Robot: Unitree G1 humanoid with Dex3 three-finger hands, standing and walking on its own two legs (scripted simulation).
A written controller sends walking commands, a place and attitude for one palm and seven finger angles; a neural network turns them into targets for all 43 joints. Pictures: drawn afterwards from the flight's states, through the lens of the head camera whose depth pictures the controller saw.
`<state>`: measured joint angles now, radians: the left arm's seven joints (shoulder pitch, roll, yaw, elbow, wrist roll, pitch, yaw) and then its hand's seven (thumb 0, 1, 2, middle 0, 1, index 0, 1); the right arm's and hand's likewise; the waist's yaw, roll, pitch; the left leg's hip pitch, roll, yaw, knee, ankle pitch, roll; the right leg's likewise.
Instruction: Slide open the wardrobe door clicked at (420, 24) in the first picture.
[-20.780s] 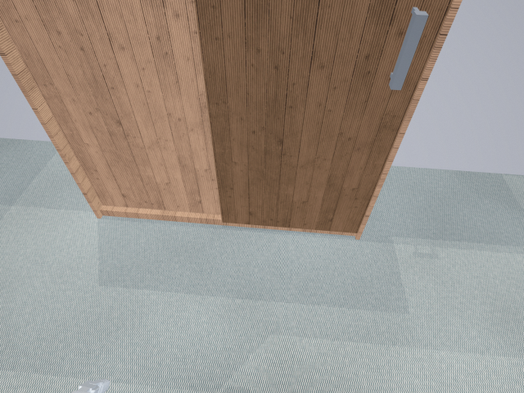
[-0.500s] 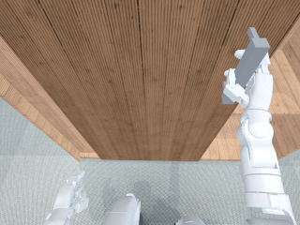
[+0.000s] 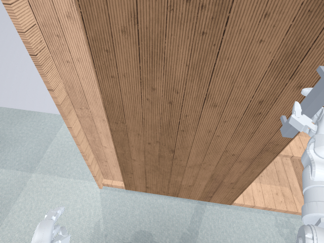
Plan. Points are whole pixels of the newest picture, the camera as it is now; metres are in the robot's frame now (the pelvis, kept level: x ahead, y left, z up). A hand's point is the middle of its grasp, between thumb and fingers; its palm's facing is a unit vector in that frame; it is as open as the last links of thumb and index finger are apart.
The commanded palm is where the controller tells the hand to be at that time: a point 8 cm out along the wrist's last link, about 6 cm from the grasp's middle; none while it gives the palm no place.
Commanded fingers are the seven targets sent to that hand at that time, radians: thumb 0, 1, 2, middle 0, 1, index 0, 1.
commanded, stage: stop walking and hold the door there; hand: right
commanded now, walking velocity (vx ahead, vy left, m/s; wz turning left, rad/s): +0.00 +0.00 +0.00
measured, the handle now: (303, 103) +0.44 -0.31 +0.15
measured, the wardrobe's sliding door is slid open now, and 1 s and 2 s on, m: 0.46 0.45 0.45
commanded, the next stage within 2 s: loosen the grip on the handle in 1.88 s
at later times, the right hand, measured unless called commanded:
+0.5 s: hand (298, 116) +0.39 -0.29 +0.14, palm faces +0.43 +0.87 -0.25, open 6.0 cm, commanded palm +0.35 -0.33 +0.12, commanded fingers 0.00 -0.90 -0.90 0.45 1.40 0.45 1.40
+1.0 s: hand (299, 116) +0.39 -0.29 +0.14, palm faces +0.36 +0.90 -0.25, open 5.9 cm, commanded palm +0.36 -0.34 +0.12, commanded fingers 0.00 -0.90 -0.90 0.45 1.40 0.45 1.40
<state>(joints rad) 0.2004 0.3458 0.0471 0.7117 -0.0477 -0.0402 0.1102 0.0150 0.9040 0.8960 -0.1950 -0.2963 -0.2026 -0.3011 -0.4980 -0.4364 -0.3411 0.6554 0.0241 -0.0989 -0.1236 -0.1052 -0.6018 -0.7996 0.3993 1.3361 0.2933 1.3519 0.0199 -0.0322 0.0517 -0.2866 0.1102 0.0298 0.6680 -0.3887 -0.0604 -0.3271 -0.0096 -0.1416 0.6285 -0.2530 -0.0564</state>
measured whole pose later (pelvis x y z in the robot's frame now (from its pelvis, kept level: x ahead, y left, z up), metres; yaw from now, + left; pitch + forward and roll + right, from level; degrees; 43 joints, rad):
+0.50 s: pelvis -0.02 +0.01 +0.01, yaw +5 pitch -1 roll +0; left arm 0.32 0.31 0.00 0.77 -0.05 -0.04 0.12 0.02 0.90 0.90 -0.20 -0.30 -0.21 -0.30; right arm -0.55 -0.55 -0.40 0.98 0.01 -0.18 -0.08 -0.10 -0.60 -0.79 0.37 1.31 0.38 1.38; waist 0.06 -0.03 -0.03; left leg -0.25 0.04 0.05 0.52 -0.25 -0.02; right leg -0.29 -0.02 -0.16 0.50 -0.20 -0.06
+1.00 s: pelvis -0.02 -0.02 +0.01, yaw +2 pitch -1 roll -1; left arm 0.30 0.36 0.04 0.77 -0.05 -0.03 0.10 0.01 0.90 0.90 -0.20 -0.30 -0.20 -0.30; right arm -0.63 -0.49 -0.37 1.03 -0.02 -0.20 -0.04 -0.14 -0.58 -0.80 0.40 1.34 0.41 1.40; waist 0.05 -0.03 0.01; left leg -0.26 0.11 0.05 0.53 -0.25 -0.05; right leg -0.39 0.01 -0.03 0.79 -0.44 0.01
